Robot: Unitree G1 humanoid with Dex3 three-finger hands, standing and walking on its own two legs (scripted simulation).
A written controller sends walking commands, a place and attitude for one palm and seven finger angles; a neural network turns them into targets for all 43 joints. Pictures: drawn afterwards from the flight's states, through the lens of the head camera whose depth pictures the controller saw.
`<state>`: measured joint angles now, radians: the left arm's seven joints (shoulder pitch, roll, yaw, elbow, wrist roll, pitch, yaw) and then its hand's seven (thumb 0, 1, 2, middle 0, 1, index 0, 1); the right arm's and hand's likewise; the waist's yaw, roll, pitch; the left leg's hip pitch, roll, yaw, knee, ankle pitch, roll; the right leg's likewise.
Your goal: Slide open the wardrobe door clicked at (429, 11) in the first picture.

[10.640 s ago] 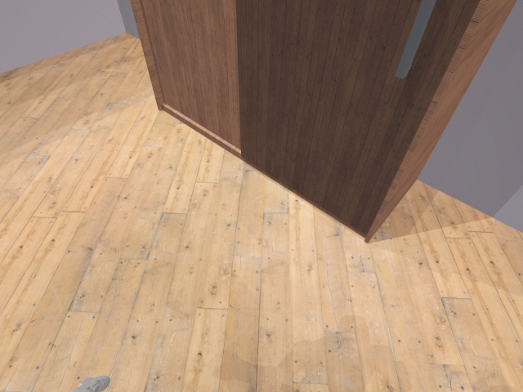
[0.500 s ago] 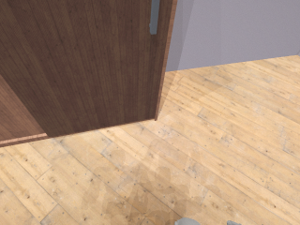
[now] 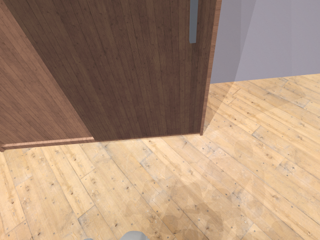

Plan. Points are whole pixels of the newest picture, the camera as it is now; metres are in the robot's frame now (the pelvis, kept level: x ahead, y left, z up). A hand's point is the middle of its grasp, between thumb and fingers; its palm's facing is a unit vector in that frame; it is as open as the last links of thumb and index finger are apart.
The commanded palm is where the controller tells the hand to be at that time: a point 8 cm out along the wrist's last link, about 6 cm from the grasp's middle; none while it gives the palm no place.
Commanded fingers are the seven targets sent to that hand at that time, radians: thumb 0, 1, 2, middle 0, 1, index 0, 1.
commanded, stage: turn to face it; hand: right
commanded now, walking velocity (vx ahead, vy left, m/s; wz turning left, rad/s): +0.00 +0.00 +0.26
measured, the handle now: (193, 9) +0.87 -0.10 +0.15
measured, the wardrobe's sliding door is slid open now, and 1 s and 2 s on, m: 0.00 0.00 0.00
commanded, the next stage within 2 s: take the last steps up to it in 0.08 s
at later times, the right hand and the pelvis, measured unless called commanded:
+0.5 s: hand out of the picture +0.10 -0.13 -0.16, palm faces -0.06 +0.97 -0.25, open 7.2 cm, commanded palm none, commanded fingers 0.00 -0.90 -0.90 0.20 0.30 0.20 0.30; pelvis +0.03 +0.05 +0.00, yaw +7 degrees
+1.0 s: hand (239, 224) +0.20 -0.20 -0.19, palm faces -0.03 +0.98 -0.17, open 7.4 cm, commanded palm none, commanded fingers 0.00 -0.90 -0.90 0.20 0.30 0.20 0.30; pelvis +0.22 -0.03 -0.01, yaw +7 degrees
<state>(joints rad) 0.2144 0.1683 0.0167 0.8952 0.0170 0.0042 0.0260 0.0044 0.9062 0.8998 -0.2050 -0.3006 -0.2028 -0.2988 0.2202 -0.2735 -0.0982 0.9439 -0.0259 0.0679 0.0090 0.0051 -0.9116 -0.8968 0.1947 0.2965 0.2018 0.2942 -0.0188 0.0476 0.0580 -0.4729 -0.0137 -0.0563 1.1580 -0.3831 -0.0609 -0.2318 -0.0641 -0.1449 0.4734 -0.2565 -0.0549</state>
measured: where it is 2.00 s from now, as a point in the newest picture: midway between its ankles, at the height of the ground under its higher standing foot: (176, 216)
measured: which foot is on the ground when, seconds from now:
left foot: up 0.00-0.32, down 0.34-0.84, up 0.86-1.00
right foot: down 0.00-0.32, up 0.34-0.80, down 0.82-1.00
